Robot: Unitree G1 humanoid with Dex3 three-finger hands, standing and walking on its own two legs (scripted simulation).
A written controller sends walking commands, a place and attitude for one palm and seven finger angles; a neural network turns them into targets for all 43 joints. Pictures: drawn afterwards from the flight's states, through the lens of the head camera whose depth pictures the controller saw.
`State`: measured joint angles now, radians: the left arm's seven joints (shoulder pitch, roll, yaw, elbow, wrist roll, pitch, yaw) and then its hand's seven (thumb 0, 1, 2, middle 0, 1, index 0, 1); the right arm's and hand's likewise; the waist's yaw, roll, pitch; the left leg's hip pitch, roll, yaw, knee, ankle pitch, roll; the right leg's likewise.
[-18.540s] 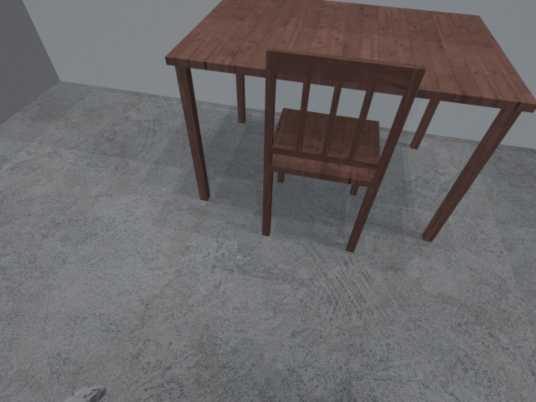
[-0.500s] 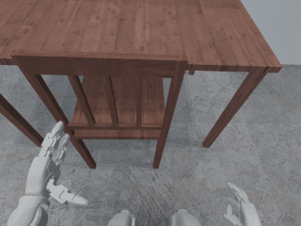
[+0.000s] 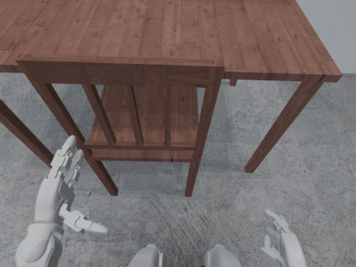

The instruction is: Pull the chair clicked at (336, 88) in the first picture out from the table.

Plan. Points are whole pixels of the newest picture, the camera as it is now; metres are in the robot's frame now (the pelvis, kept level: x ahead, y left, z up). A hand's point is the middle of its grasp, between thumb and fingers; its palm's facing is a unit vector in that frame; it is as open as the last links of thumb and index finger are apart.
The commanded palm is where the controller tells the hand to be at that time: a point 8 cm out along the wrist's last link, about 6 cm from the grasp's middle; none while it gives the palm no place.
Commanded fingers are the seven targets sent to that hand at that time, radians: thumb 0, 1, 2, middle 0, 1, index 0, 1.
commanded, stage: aim the fingers beside a spindle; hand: left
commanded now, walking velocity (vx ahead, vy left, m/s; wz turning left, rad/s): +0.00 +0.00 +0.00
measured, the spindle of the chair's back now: (134, 118) +0.49 +0.16 -0.02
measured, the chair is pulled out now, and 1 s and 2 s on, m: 0.00 0.00 0.00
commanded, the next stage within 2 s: push the fingers through the gap in 1.84 s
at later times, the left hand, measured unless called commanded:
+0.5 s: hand (112, 182) +0.29 +0.16 +0.02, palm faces +0.00 -1.00 -0.03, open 16.9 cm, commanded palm +0.27 +0.22 +0.02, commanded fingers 0.00 -0.50 0.30 -0.06 -0.08 -0.06 -0.08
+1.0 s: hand (129, 168) +0.33 +0.14 +0.00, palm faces +0.00 -1.00 -0.03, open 16.9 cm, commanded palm +0.31 +0.19 +0.00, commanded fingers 0.00 -0.50 0.30 -0.06 -0.08 -0.06 -0.08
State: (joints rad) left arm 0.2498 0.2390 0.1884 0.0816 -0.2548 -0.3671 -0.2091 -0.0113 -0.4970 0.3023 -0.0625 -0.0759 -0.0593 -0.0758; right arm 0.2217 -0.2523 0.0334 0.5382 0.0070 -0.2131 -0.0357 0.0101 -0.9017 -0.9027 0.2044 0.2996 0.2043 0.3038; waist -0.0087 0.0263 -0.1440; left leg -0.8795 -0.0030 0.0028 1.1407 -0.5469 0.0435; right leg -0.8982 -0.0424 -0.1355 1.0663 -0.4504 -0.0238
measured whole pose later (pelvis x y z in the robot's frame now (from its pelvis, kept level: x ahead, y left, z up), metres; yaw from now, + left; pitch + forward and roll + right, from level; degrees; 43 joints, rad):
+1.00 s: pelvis -0.01 -0.01 -0.03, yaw -1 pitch +21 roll -1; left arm -0.10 0.19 0.11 0.34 -0.16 -0.40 -0.08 -0.01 -0.50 0.30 -0.06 -0.08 -0.06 -0.08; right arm 0.20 -0.25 0.02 0.57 -0.01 -0.12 -0.01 0.01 -0.90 -0.90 0.20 0.30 0.20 0.30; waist -0.04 0.02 -0.16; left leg -1.04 0.00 0.02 1.25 -0.57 0.03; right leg -1.08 -0.04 -0.12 1.20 -0.48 -0.04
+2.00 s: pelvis -0.01 +0.00 -0.03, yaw -1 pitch +23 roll -1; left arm -0.21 0.17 0.10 0.45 -0.11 -0.45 0.01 -0.01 -0.50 0.30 -0.06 -0.08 -0.06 -0.08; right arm 0.20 -0.24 0.02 0.57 -0.02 -0.04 0.01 0.01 -0.90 -0.90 0.20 0.30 0.20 0.30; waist -0.04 0.02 -0.16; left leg -1.09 0.00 0.04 1.27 -0.58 0.04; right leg -1.13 -0.04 -0.10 1.22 -0.48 -0.03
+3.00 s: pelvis -0.03 -0.01 -0.05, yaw -2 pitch +26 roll -1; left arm -0.77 0.34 0.31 1.01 -0.08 -0.49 -0.05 -0.01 -0.50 0.30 -0.06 -0.08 -0.07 -0.09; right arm 0.28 -0.27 0.03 0.64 -0.04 -0.04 0.01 0.01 -0.91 -0.90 0.20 0.30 0.20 0.30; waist -0.15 0.03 -0.15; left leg -1.23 0.02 0.03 1.31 -0.55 0.04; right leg -1.27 -0.03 -0.10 1.25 -0.44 -0.04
